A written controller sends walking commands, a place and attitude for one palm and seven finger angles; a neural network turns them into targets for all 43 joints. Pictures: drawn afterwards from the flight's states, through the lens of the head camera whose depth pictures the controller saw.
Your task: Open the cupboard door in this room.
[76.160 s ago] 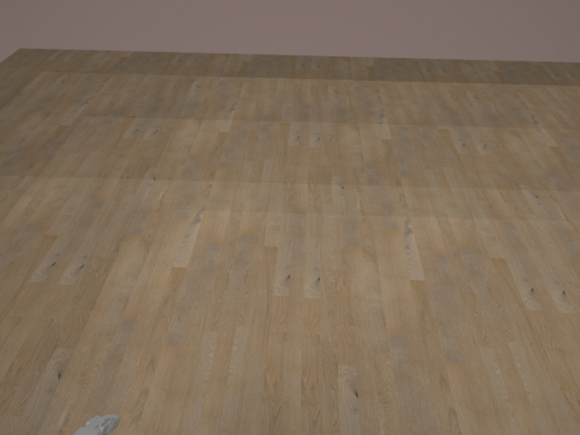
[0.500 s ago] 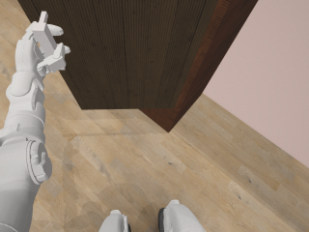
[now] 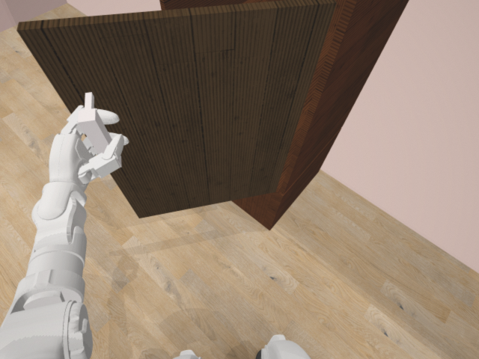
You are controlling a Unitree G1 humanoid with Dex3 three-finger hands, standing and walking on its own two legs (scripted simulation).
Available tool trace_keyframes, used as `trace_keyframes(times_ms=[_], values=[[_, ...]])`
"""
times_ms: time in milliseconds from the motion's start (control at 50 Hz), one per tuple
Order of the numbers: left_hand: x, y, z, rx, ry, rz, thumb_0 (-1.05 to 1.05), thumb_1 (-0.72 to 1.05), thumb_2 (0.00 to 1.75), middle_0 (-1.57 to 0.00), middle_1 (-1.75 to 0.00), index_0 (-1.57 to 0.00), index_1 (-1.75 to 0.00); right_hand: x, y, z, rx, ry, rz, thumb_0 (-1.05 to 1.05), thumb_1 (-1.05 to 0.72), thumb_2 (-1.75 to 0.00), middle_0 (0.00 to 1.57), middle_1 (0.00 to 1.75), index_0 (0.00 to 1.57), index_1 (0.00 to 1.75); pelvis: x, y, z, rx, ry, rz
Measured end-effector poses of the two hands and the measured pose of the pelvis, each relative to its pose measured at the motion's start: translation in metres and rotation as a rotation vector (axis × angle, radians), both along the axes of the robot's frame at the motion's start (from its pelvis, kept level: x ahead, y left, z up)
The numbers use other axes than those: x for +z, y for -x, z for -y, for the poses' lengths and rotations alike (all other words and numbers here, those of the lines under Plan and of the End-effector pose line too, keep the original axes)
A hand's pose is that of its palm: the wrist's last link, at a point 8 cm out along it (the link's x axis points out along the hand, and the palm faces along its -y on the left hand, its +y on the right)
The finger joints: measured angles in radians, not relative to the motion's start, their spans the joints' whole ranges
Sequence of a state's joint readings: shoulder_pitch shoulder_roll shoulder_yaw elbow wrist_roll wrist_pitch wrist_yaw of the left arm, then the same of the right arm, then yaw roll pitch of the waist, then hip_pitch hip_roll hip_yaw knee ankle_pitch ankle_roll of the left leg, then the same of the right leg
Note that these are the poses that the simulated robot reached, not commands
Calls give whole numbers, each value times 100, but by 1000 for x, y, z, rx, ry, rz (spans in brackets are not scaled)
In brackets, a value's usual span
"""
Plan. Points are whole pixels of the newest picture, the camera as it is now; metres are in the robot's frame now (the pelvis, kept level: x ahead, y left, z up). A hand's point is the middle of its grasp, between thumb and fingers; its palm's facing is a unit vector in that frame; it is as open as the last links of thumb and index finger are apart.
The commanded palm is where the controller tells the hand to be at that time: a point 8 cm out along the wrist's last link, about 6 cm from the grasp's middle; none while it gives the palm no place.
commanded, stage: pull the door open along its arc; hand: left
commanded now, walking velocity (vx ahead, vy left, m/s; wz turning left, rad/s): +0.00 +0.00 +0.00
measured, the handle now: (102, 132) +0.49 +0.22 +0.06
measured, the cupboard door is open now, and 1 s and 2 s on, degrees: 53 80 82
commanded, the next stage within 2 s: open thumb and fingers to let go in 0.52 s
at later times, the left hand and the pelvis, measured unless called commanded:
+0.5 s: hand (163, 234) +0.30 +0.10 +0.06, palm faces +0.40 -0.92 +0.02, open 6.2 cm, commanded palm +0.24 +0.16 +0.06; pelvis -0.01 -0.03 +0.01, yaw +3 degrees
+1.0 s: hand (170, 240) +0.29 +0.09 +0.07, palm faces +0.43 -0.90 -0.01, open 9.8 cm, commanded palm +0.24 +0.13 +0.06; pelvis -0.02 -0.05 +0.01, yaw +5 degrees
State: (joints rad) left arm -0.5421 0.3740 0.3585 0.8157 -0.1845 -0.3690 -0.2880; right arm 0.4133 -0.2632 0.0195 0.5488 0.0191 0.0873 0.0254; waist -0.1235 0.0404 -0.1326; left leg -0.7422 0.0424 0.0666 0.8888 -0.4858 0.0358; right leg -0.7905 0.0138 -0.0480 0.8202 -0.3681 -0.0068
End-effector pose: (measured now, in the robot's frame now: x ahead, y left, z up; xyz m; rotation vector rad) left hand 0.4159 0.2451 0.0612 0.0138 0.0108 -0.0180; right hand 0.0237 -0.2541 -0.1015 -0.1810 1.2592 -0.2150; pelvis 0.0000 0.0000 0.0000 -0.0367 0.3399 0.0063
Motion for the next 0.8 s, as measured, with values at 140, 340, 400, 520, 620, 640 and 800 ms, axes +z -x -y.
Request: trace_keyframes(times_ms=[140, 340, 400, 520, 620, 640, 800], values=[[-2, 66, 26, 36, 38, 18, 0, 67, 70, -36, -135, -36, -135, 8, -63, -6, 60, -38, 205, 1, -91, -89, 20, 30, 20, 30, 6, -1, -1, -6, -11, 48], [0, 137, 79, 259, 54, 15, 0, 65, 71, -37, -132, -37, -132, 22, -141, -29, 205, -95, 413, 1, -91, -89, 20, 30, 20, 30, 7, 7, 12, 15, -36, 129], [1, 148, 91, 328, 44, 9, 0, 65, 72, -37, -131, -37, -132, 23, -151, -33, 235, -106, 434, 1, -91, -89, 20, 30, 20, 30, 7, 8, 19, 26, -41, 146], [3, 160, 108, 445, 24, -6, 0, 66, 76, -36, -129, -36, -132, 19, -153, -29, 262, -111, 419, 1, -91, -89, 20, 30, 20, 30, 7, 8, 33, 46, -47, 165], [3, 165, 116, 490, 6, -11, 0, 66, 78, -34, -131, -34, -133, 10, -141, -14, 266, -96, 378, 1, -91, -89, 20, 30, 20, 30, 7, 8, 42, 63, -52, 168], [3, 166, 118, 497, 7, -11, 0, 67, 79, -34, -131, -34, -133, 8, -139, -11, 266, -91, 368, 1, -91, -89, 20, 30, 20, 30, 7, 8, 44, 67, -52, 168], [3, 169, 119, 490, -30, 2, 0, 60, 77, -34, -131, -33, -133, -3, -120, 14, 247, -50, 314, 1, -91, -89, 20, 30, 20, 30, 5, 11, 50, 75, -61, 167]])
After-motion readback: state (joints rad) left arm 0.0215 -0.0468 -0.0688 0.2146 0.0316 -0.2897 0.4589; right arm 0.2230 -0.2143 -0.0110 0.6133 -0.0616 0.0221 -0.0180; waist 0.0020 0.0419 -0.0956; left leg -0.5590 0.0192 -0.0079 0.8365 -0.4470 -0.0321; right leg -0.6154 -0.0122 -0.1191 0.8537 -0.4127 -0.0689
